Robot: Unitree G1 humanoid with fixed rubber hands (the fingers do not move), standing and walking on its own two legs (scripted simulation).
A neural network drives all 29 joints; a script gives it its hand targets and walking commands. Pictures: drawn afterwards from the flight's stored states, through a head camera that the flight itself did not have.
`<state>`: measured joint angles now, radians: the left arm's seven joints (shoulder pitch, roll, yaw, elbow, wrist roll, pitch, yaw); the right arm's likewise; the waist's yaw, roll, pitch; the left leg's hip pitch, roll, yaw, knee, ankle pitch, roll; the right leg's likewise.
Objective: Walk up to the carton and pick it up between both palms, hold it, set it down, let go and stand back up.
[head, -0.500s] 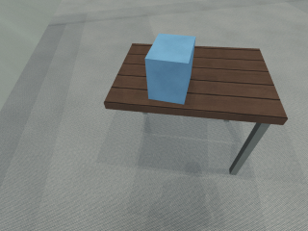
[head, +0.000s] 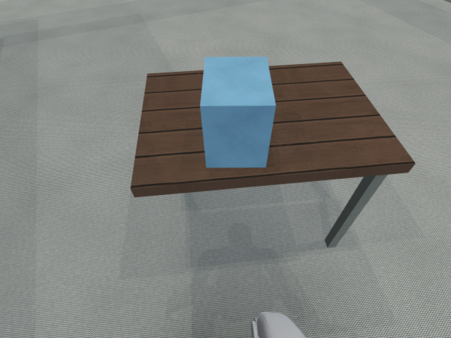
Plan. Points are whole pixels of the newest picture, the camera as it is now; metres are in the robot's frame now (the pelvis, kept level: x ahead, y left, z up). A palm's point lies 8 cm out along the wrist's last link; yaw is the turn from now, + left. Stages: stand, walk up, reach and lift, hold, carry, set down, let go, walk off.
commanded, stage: walk up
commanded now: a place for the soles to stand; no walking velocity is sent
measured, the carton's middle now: (235, 113) +0.68 -0.05 -0.02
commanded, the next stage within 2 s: none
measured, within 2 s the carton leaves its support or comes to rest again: neither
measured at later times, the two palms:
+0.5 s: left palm (104, 326) +0.18 +0.25 -0.13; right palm out of the picture +0.12 -0.23 -0.14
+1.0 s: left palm (95, 302) +0.22 +0.27 -0.12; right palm (343, 323) +0.16 -0.22 -0.13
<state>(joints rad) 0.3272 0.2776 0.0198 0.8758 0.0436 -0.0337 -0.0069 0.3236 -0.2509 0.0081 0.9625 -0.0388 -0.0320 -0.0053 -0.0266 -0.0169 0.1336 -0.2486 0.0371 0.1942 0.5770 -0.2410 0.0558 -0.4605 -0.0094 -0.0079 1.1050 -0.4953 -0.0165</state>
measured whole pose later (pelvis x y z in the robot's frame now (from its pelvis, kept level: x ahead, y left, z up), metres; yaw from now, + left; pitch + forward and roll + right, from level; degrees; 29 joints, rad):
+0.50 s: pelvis +0.12 +0.02 -0.01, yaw -5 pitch -3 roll +0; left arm 0.27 0.21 -0.04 0.91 0.01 -0.02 0.02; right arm 0.29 -0.25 0.05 0.96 -0.02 -0.01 0.00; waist 0.01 0.02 0.10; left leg -0.29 0.05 0.08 0.67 -0.30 0.00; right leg -0.32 -0.02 -0.01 0.68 -0.31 0.01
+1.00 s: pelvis +0.16 +0.03 +0.01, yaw -7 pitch -2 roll +1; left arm 0.21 0.24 -0.07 1.05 0.01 -0.02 0.02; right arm 0.23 -0.25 0.05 1.02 0.00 0.00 0.00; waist 0.00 0.00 0.07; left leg -0.15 0.00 0.12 0.47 -0.29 0.03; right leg -0.20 -0.06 0.03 0.51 -0.28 0.04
